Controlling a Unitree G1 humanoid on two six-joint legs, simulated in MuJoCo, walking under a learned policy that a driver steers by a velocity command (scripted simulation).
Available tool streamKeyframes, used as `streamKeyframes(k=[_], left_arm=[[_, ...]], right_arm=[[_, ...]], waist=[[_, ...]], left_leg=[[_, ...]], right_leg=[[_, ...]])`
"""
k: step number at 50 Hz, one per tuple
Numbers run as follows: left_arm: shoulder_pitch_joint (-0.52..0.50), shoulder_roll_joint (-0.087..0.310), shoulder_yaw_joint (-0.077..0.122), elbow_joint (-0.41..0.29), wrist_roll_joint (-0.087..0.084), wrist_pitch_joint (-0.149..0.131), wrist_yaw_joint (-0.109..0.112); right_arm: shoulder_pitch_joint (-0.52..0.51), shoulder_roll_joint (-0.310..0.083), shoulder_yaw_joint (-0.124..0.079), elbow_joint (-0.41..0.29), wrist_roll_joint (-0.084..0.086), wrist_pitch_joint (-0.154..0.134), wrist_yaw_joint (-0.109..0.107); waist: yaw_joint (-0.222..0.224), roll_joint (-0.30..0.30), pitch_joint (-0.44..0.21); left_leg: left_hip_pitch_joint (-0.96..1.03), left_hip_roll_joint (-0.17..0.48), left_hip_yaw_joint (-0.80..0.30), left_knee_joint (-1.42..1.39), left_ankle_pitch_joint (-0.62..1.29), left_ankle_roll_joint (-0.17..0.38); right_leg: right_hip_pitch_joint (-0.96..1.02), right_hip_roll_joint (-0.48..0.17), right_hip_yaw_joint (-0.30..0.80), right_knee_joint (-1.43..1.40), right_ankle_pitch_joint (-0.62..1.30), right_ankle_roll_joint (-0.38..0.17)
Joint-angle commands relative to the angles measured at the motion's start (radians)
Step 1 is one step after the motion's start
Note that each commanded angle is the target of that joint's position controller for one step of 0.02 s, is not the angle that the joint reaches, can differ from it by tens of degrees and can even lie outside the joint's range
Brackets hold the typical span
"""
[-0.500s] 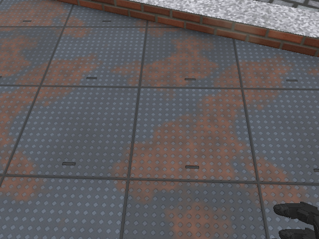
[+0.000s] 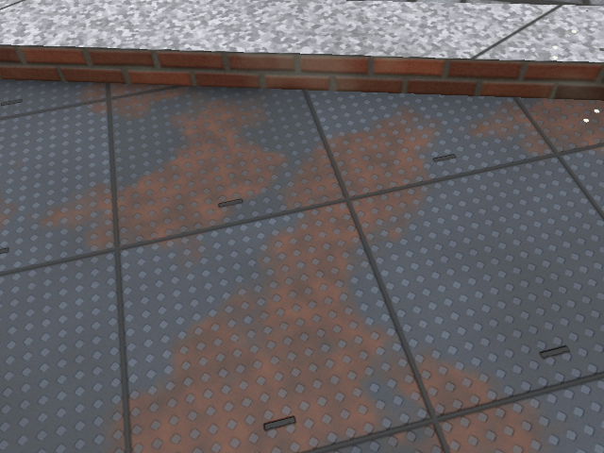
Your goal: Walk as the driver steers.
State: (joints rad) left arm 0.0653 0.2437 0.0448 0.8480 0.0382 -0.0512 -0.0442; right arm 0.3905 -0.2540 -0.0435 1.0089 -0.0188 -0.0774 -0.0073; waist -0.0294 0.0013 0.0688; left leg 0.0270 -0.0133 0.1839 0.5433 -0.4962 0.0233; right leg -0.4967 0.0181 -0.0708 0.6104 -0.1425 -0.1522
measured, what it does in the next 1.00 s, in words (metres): walks ahead, turning right: left foot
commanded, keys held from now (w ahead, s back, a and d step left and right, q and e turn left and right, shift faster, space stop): w+e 0.52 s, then w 0.42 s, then w+q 0.06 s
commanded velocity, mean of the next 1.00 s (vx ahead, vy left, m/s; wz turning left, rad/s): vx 0.50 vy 0.00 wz -0.40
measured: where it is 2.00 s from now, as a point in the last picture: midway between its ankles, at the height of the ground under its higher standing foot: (412, 294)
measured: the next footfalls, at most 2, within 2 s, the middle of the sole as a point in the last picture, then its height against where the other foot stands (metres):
left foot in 0.56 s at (307, 428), level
right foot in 1.04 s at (433, 357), level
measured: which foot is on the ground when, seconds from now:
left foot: up 0.00-0.54, down 0.56-1.00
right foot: down 0.00-0.58, up 0.60-1.00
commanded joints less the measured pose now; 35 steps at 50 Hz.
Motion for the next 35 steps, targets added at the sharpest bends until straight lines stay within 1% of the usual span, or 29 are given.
streamKeyframes(k=[1,2,3,4,5,6,7,9,10,11,13,15,18,21,23,24,25,26,27,28,29,30,31,32,33,34,35], left_arm=[[0.374,0.278,0.079,0.039,0.003,0.013,0.02],[0.376,0.254,0.077,0.033,-0.037,0.028,0.021],[0.301,0.22,0.069,0.033,-0.034,0.031,0.032],[0.255,0.179,0.059,0.028,-0.03,0.03,0.035],[0.221,0.162,0.054,0.024,-0.029,0.026,0.037],[0.2,0.145,0.048,0.021,-0.032,0.019,0.04],[0.204,0.137,0.045,0.019,-0.034,0.008,0.037],[0.218,0.161,0.051,0.019,-0.041,-0.003,0.037],[0.232,0.171,0.055,0.02,-0.04,-0.004,0.038],[0.251,0.174,0.056,0.02,-0.041,-0.005,0.036],[0.294,0.178,0.059,0.025,-0.042,-0.002,0.038],[0.339,0.177,0.06,0.031,-0.042,-0.001,0.041],[0.388,0.172,0.06,0.035,-0.037,0.001,0.046],[0.431,0.166,0.058,0.039,-0.027,0.002,0.054],[0.441,0.174,0.058,0.038,-0.021,0.001,0.057],[0.433,0.182,0.06,0.034,-0.02,0.001,0.061],[0.405,0.192,0.061,0.025,-0.019,-0.001,0.064],[0.361,0.203,0.062,0.012,-0.02,-0.004,0.063],[0.341,0.213,0.063,0.008,-0.023,-0.011,0.057],[0.332,0.196,0.057,0.006,-0.037,-0.021,0.048],[0.375,0.113,0.034,-0.024,-0.059,-0.032,0.042],[0.464,0.103,0.031,-0.034,-0.057,-0.028,0.043],[0.459,0.151,0.035,0.004,-0.022,-0.014,0.052],[0.375,0.142,0.031,0.004,-0.01,-0.012,0.043],[0.326,0.121,0.027,-0.01,-0.01,-0.01,0.037],[0.294,0.119,0.027,-0.027,-0.001,-0.004,0.03],[0.298,0.108,0.023,-0.025,0.003,0.004,0.022]], right_arm=[[0.079,-0.024,0.002,-0.127,-0.007,0.0,0.011],[-0.037,-0.117,-0.014,-0.149,-0.019,-0.004,0.009],[-0.116,-0.125,-0.014,-0.174,-0.005,-0.012,0.01],[-0.134,-0.12,-0.012,-0.175,-0.006,-0.018,0.008],[-0.128,-0.109,-0.011,-0.17,-0.014,-0.01,0.005],[-0.099,-0.103,-0.007,-0.163,-0.025,0.01,0.003],[-0.092,-0.097,-0.007,-0.161,-0.031,0.027,0.003],[-0.11,-0.078,-0.005,-0.173,-0.027,0.046,0.008],[-0.144,-0.078,-0.006,-0.185,-0.026,0.048,0.011],[-0.184,-0.081,-0.007,-0.199,-0.028,0.049,0.013],[-0.275,-0.085,-0.01,-0.231,-0.025,0.052,0.016],[-0.34,-0.086,-0.011,-0.254,-0.022,0.052,0.018],[-0.412,-0.086,-0.009,-0.282,-0.02,0.047,0.024],[-0.496,-0.079,0.004,-0.32,-0.016,0.036,0.031],[-0.527,-0.083,0.009,-0.344,-0.009,0.026,0.032],[-0.513,-0.09,0.01,-0.349,-0.007,0.021,0.031],[-0.466,-0.104,0.007,-0.343,-0.005,0.016,0.028],[-0.379,-0.124,0.0,-0.32,-0.002,0.012,0.022],[-0.257,-0.149,-0.011,-0.281,-0.002,0.004,0.012],[-0.117,-0.186,-0.024,-0.252,-0.014,-0.01,-0.001],[0.022,-0.266,-0.043,-0.254,-0.036,-0.01,-0.02],[-0.005,-0.303,-0.058,-0.244,-0.029,0.007,-0.017],[-0.087,-0.214,-0.045,-0.258,-0.015,0.015,-0.006],[-0.134,-0.133,-0.028,-0.264,-0.008,0.012,0.002],[-0.159,-0.098,-0.017,-0.255,-0.014,0.008,0.006],[-0.146,-0.093,-0.013,-0.236,-0.015,0.0,0.004],[-0.129,-0.095,-0.011,-0.219,-0.013,-0.007,0.006]], waist=[[0.101,-0.296,-0.311],[0.153,-0.153,-0.321],[0.122,-0.097,-0.148],[0.089,-0.029,-0.066],[0.05,-0.013,-0.035],[0.02,-0.023,-0.042],[0.007,-0.02,-0.057],[0.0,-0.028,-0.079],[0.006,-0.027,-0.072],[0.019,-0.023,-0.063],[0.048,-0.036,-0.037],[0.076,-0.043,-0.031],[0.103,-0.052,-0.029],[0.131,-0.069,-0.015],[0.136,-0.079,-0.012],[0.123,-0.086,-0.015],[0.092,-0.093,-0.023],[0.048,-0.097,-0.053],[-0.004,-0.078,-0.114],[-0.072,-0.021,-0.203],[-0.099,0.111,-0.355],[-0.025,0.321,-0.406],[0.01,0.142,-0.245],[0.001,0.022,-0.13],[0.015,0.002,-0.062],[0.025,0.049,-0.041],[0.033,0.072,-0.042]], left_leg=[[-0.595,-0.027,-0.026,0.843,-0.072,-0.001],[-0.74,-0.029,-0.217,0.89,-0.047,0.011],[-0.809,0.035,-0.226,0.842,0.058,0.016],[-0.767,0.074,-0.221,0.742,0.129,0.014],[-0.695,0.095,-0.224,0.672,0.153,0.004],[-0.615,0.106,-0.227,0.627,0.16,-0.012],[-0.574,0.107,-0.224,0.599,0.159,-0.023],[-0.564,0.106,-0.208,0.534,0.194,-0.048],[-0.582,0.106,-0.199,0.499,0.228,-0.059],[-0.603,0.104,-0.196,0.461,0.271,-0.068],[-0.67,0.105,-0.198,0.383,0.341,-0.082],[-0.721,0.099,-0.206,0.323,0.397,-0.09],[-0.753,0.082,-0.211,0.246,0.438,-0.087],[-0.75,0.05,-0.201,0.153,0.433,-0.074],[-0.708,0.025,-0.195,0.085,0.415,-0.057],[-0.656,0.016,-0.199,0.047,0.403,-0.046],[-0.567,0.004,-0.203,0.006,0.38,-0.032],[-0.426,-0.022,-0.196,-0.029,0.345,-0.013],[-0.27,-0.043,-0.176,-0.069,0.349,0.008],[-0.051,0.034,-0.237,-0.107,0.368,0.046],[0.204,0.29,-0.538,-0.136,0.149,0.114],[0.27,0.449,-0.97,-0.264,0.153,0.227],[0.129,0.427,-0.919,-0.267,0.063,0.232],[-0.001,0.37,-0.761,-0.284,0.096,0.217],[-0.089,0.313,-0.636,-0.313,0.197,0.186],[-0.126,0.275,-0.556,-0.325,0.303,0.17],[-0.149,0.242,-0.49,-0.338,0.386,0.156]], right_leg=[[0.749,-0.362,0.707,-0.188,-0.043,-0.262],[0.774,-0.348,0.857,-0.317,-0.192,-0.264],[0.647,-0.33,0.699,-0.326,-0.214,-0.224],[0.515,-0.287,0.606,-0.339,-0.102,-0.182],[0.421,-0.24,0.526,-0.345,0.045,-0.151],[0.349,-0.209,0.467,-0.354,0.152,-0.137],[0.329,-0.187,0.428,-0.352,0.253,-0.128],[0.31,-0.158,0.385,-0.372,0.288,-0.131],[0.308,-0.144,0.374,-0.382,0.273,-0.123],[0.312,-0.132,0.373,-0.395,0.244,-0.116],[0.347,-0.125,0.393,-0.412,0.188,-0.097],[0.404,-0.127,0.415,-0.407,0.193,-0.081],[0.474,-0.124,0.432,-0.378,0.246,-0.072],[0.522,-0.123,0.453,-0.338,0.331,-0.078],[0.539,-0.131,0.473,-0.303,0.4,-0.073],[0.532,-0.135,0.486,-0.284,0.428,-0.061],[0.505,-0.136,0.494,-0.26,0.466,-0.042],[0.461,-0.121,0.486,-0.203,0.56,-0.015],[0.444,-0.093,0.462,-0.092,0.644,0.006],[0.36,-0.038,0.408,0.102,0.579,0.031],[0.181,0.036,0.312,0.39,0.229,0.061],[-0.028,0.159,0.221,0.592,-0.382,0.074],[-0.103,0.061,0.228,0.672,-0.321,0.064],[-0.096,0.029,0.219,0.649,-0.243,0.067],[-0.086,0.002,0.211,0.59,-0.204,0.07],[-0.077,-0.016,0.207,0.545,-0.194,0.075],[-0.053,-0.017,0.196,0.53,-0.188,0.083]])
Velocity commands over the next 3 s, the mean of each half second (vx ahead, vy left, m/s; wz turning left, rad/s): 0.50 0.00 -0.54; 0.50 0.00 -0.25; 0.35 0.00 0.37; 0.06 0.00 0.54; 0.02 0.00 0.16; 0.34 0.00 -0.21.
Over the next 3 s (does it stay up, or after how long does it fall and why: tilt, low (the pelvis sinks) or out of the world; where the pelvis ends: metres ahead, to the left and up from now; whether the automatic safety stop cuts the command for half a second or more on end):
stays up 0.90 -0.23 0.03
